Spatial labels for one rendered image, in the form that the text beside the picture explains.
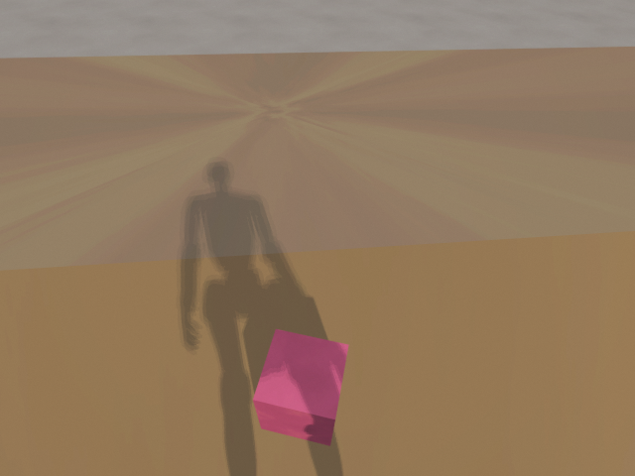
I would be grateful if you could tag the carton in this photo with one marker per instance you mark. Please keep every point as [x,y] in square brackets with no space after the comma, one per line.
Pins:
[299,387]

